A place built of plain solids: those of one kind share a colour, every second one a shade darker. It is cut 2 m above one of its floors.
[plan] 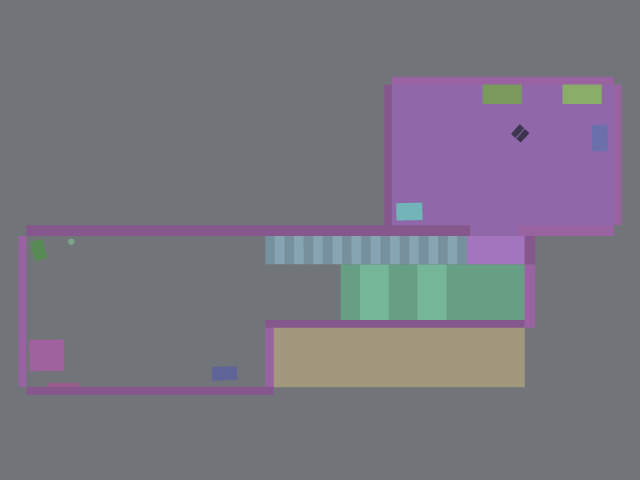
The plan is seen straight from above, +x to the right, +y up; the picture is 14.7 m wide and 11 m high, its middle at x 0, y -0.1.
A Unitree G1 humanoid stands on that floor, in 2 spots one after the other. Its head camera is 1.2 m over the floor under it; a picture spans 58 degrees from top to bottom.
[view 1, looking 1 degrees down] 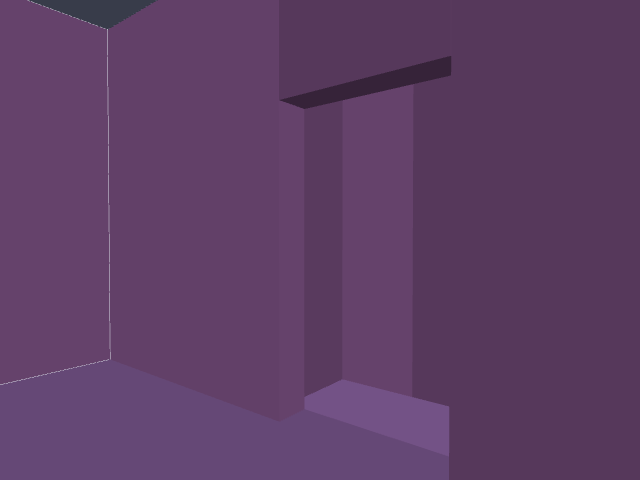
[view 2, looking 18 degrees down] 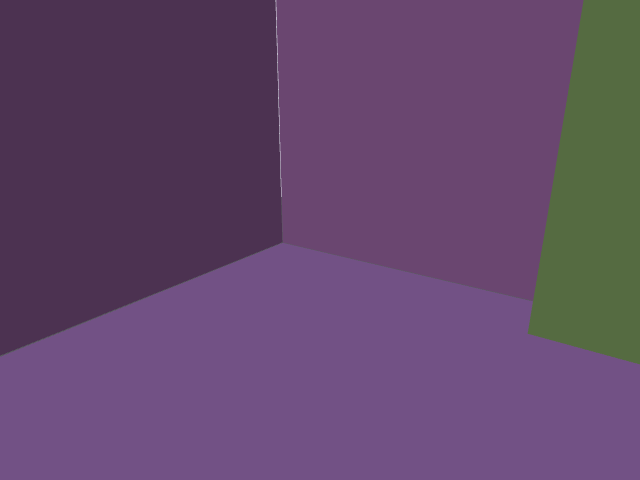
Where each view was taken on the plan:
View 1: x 2.66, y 2.23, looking -52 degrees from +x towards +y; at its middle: wall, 3.29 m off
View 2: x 3.99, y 0.69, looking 125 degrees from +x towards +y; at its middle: wall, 3.56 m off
